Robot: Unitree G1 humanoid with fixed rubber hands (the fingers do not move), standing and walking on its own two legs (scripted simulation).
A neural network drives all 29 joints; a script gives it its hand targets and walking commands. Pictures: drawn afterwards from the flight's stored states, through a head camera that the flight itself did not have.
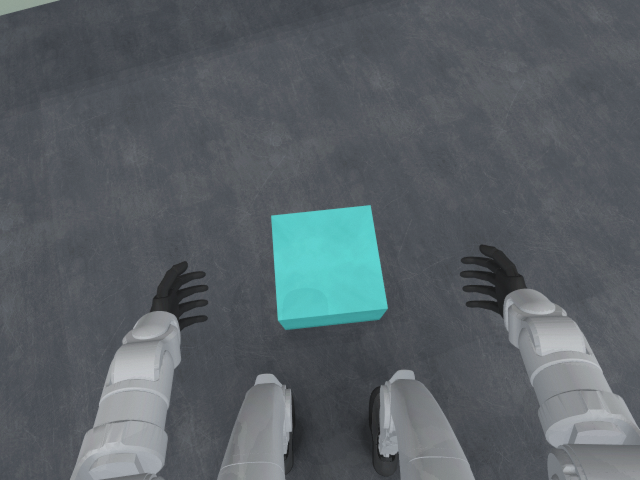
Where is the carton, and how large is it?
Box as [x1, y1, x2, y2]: [271, 205, 387, 329]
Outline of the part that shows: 370,205 271,216 277,314 279,322 285,329 379,319 385,311 387,306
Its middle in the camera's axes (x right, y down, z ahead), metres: +0.02 +0.09 +1.07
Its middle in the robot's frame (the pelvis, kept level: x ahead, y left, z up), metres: +0.52 +0.01 -0.61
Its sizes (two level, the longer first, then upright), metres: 0.278 0.267 0.173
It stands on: the floor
